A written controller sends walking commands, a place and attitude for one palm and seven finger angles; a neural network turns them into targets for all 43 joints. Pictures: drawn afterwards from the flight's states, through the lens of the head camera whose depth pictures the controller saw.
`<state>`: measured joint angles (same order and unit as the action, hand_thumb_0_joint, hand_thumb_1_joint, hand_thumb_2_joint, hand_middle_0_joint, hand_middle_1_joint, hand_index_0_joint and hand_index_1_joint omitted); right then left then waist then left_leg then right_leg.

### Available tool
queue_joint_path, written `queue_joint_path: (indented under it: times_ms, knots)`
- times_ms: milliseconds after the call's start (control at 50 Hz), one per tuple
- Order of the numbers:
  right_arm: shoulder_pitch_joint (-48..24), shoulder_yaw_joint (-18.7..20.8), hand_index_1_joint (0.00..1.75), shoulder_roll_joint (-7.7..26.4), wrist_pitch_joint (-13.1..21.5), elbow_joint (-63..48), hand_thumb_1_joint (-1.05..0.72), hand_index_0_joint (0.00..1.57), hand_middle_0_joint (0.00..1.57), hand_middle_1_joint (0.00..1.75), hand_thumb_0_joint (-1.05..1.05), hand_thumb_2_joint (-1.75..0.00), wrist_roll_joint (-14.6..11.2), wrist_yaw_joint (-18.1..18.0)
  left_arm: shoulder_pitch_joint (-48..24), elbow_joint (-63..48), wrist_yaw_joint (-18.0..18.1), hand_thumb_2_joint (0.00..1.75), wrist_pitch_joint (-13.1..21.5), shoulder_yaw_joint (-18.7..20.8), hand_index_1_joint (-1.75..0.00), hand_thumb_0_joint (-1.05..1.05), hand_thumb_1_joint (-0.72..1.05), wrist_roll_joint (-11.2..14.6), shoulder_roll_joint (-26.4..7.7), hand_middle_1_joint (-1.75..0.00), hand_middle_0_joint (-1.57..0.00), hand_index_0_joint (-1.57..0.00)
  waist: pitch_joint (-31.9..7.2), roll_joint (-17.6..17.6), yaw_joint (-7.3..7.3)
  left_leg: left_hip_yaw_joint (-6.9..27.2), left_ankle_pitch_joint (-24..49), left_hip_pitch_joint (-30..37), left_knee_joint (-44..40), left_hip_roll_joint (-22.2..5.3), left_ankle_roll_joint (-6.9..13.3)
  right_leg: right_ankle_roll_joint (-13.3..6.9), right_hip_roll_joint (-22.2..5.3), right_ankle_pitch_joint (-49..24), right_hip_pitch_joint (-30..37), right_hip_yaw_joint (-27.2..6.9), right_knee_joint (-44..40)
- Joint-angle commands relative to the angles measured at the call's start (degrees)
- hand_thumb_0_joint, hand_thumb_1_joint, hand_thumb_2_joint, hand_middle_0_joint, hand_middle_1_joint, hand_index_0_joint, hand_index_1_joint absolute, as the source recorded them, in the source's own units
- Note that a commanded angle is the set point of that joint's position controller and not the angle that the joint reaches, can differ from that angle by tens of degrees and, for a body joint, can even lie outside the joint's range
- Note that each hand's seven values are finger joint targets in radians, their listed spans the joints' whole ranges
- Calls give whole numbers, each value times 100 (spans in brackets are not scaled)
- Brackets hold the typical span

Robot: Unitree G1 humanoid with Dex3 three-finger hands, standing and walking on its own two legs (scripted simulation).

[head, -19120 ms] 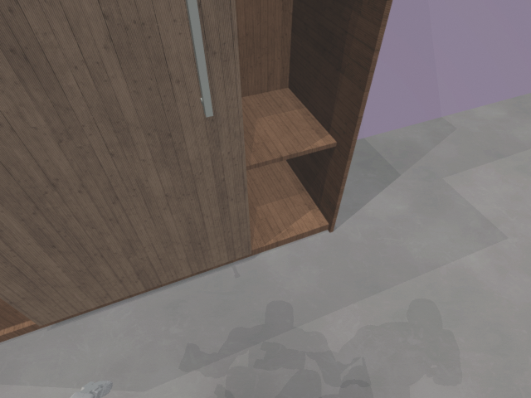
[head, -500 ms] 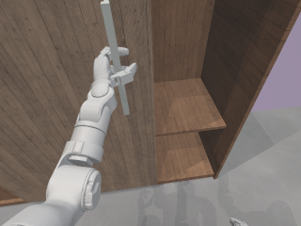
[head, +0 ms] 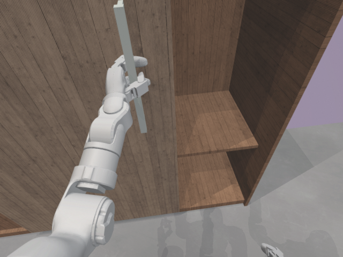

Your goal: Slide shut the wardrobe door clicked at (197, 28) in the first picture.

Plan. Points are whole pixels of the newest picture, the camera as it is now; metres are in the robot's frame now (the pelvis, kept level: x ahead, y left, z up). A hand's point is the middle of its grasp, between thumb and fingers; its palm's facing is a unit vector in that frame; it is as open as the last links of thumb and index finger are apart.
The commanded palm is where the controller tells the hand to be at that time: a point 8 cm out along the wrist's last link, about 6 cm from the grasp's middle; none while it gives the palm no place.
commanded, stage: grip the handle and tug to test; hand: left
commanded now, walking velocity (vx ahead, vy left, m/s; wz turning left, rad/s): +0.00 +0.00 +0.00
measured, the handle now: (134, 78) +0.48 +0.10 +0.20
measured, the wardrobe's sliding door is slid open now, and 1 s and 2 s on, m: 0.39 0.39 0.37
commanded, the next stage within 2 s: tug the door sideways, standing still in 0.34 s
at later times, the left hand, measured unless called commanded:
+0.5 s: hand (142, 88) +0.42 +0.07 +0.21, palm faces +0.07 -1.00 +0.01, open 5.8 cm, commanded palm +0.40 +0.12 +0.21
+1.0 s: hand (144, 84) +0.44 +0.07 +0.21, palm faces +0.09 -0.99 -0.09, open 5.0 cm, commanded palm +0.43 +0.10 +0.22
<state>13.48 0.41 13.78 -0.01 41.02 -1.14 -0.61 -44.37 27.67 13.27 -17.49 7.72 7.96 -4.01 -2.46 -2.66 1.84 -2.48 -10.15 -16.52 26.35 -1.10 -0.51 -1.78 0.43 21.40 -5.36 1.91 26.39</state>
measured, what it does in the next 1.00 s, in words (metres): stands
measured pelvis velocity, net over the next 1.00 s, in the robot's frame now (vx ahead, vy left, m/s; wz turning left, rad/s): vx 0.05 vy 0.00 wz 0.12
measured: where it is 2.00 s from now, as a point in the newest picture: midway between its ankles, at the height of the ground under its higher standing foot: outside the picture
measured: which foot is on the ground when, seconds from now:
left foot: down 0.00-1.00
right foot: down 0.00-1.00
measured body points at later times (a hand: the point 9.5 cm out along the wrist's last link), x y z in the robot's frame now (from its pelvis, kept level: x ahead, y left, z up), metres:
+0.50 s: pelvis +0.04 +0.00 +0.00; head +0.03 -0.03 +0.45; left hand +0.41 +0.12 +0.21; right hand +0.21 -0.24 -0.10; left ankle +0.04 +0.13 -0.74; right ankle -0.08 -0.09 -0.73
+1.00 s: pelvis +0.05 +0.00 +0.00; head +0.06 -0.02 +0.45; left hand +0.43 +0.12 +0.22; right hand +0.24 -0.19 -0.12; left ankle +0.04 +0.13 -0.74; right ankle -0.08 -0.11 -0.72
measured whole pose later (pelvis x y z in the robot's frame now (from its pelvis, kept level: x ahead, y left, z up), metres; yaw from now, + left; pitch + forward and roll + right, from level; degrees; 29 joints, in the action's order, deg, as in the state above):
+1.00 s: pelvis +0.05 +0.00 +0.00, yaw +7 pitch +1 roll +0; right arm 9.0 0.0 11.7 -2.4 39.3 -0.6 1.6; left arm -40.3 14.7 14.6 -19.9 -6.7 5.7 0.0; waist -1.1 -3.2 -1.6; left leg 4.0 -14.6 -16.5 29.8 1.8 0.0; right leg -0.4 0.2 22.1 -4.3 3.1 32.2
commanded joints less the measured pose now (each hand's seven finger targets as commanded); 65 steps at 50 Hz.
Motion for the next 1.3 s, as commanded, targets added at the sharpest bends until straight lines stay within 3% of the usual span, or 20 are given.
queue_joint_path:
  times_ms: [0,360,420,460,520,620,760,920,940,960,980,1000,1040,1080,1120,1160,1200,1220,1240,1280]
  knots:
    - [-520,193,30,585,234,-923,-90,20,20,30,0,-90,-38,-12,-2376,-1883,-26,90,436,-32,-140,0,90,-33,-593,-140,-45,-45,-1957,612,-143,24,1864,1654,202,232,299,168,53,-4007,-112,-12,-174]
    - [-1216,151,30,564,23,-1425,-90,20,20,30,0,-90,-61,139,-177,-3995,-141,90,-171,-430,-140,0,90,75,-388,-140,-45,-45,-1836,807,-344,48,2377,1768,238,182,244,218,-8,-4978,336,109,-52]
    - [-1291,118,30,516,3,-1480,-90,20,20,30,0,-90,-64,145,-285,-4349,-121,90,-302,-573,-140,0,90,84,-243,-140,-45,-45,-1788,587,-286,59,2435,1863,242,176,240,203,-19,-4943,233,109,-45]
    - [-1222,97,30,580,-91,-1268,-90,20,20,30,0,-90,-43,74,-769,-3904,-46,90,-436,-187,-140,0,90,38,-710,-140,-45,-45,-1543,724,-243,42,2309,1745,222,198,231,202,-17,-4873,181,80,-138]
    - [-1205,79,30,516,-78,-1161,-90,20,20,30,0,-90,-45,48,-1579,-3651,14,90,-580,-663,-140,0,90,30,-125,-140,-45,-45,-1289,567,-24,71,2289,1803,295,204,241,173,5,-4633,-172,105,-131]
    - [-1118,108,30,490,-101,-1076,-90,20,20,30,0,-90,-1,54,-1949,-3351,149,90,-591,-964,-140,0,90,-30,253,-140,-45,-45,-1665,603,17,141,2568,1937,414,239,234,159,-19,-4839,-144,120,46]
    - [-1000,175,30,418,-63,-993,-90,20,20,30,0,-90,20,105,-2694,-3000,204,90,-238,-1578,-140,0,90,-178,815,-140,-45,-45,-1756,819,170,286,2651,2063,489,207,254,117,16,-4517,-384,134,130]
    - [-897,198,30,320,108,-906,-90,20,20,30,0,-90,26,274,-3775,-2868,182,90,115,-2240,-140,0,90,-229,1401,-140,-45,-45,-1908,387,307,522,2570,2284,606,207,228,21,90,-3817,-890,133,209]
    - [-750,196,30,615,-14,-1095,-90,20,20,30,0,-90,23,114,-3788,-3339,-260,90,988,-1082,-140,0,90,-473,-1100,-140,-45,-45,-1962,352,100,602,2864,2368,775,-26,613,338,-64,-3860,-904,-82,496]
    - [-800,161,30,473,-54,-1097,-90,20,20,30,0,-90,15,45,-3530,-3041,-464,90,1354,-1022,-140,0,90,-528,-1162,-140,-45,-45,-1839,322,97,662,2964,2424,737,-65,642,329,-34,-3733,-989,-68,594]
    - [-865,146,30,420,-75,-1067,-90,20,20,30,0,-90,42,44,-3270,-2705,-585,90,1522,-1248,-140,0,90,-510,-728,-140,-45,-45,-1894,343,100,796,3131,2593,734,-151,737,373,44,-3527,-1173,-4,863]
    - [-855,122,30,334,-78,-1111,-90,20,20,30,0,-90,20,45,-3050,-2571,-743,90,1631,-1632,-140,0,90,-435,-180,-140,-45,-45,-1826,166,188,1086,3428,2927,633,-383,838,370,207,-2657,-1619,87,1349]
    - [-880,139,30,275,-78,-1153,-90,20,20,30,0,-90,71,67,-3169,-2551,-922,90,1823,-1780,-140,0,90,-303,-29,-140,-45,-45,-1728,-285,243,2064,4085,3429,163,-1093,1237,296,336,151,-2444,-195,2402]
    - [-1070,107,30,245,-116,-1166,-90,20,20,30,0,-90,41,67,-3419,-2453,-958,90,1913,-1769,-140,0,90,-263,-27,-140,-45,-45,-1594,-79,146,2446,2989,2960,4,-1366,1290,180,87,968,-2346,-506,2282]
    - [-1148,64,30,254,-126,-1164,-90,20,20,30,0,-90,-32,24,-3502,-2274,-957,90,2041,-1579,-140,0,90,-298,-255,-140,-45,-45,-1487,-241,54,1934,1850,1990,171,-1258,1089,71,-80,872,-1378,-510,1128]
    - [-1033,69,30,315,-122,-1103,-90,20,20,30,0,-90,-107,-19,-3633,-2107,-1019,90,2236,-1385,-140,0,90,-375,-570,-140,-45,-45,-1568,-55,-24,1038,638,880,794,-707,636,-13,-116,-520,139,-345,-422]
    - [-1053,115,30,213,-44,-1035,-90,20,20,30,0,-90,-152,-51,-3969,-1849,-1142,90,2375,-1523,-140,0,90,-434,-401,-140,-45,-45,-1326,1568,107,44,-1061,75,2072,275,279,-236,-883,-1240,392,-968,-1265]
    - [-1206,161,30,148,22,-977,-90,20,20,30,0,-90,-90,-111,-4114,-1550,-1156,90,2375,-1467,-140,0,90,-504,-517,-140,-45,-45,-847,2384,-53,174,-1795,-402,2888,463,206,-567,-1298,247,-116,-1704,-1583]
    - [-1060,289,30,347,46,-867,-90,20,20,30,0,-90,-91,-138,-4139,-1226,-1191,90,2433,-1316,-140,0,90,-481,-495,-140,-45,-45,-455,2533,-84,506,-1649,-812,3700,300,180,-737,-1475,350,-197,-2271,-1680]
    - [-907,255,30,245,212,-646,-90,20,20,30,0,-90,-64,-151,-4476,-1316,-1204,90,2603,-1647,-140,0,90,-467,-18,-140,-45,-45,-565,1330,32,589,-1332,-954,3763,116,163,-1048,-1403,-1792,408,-1879,-1072]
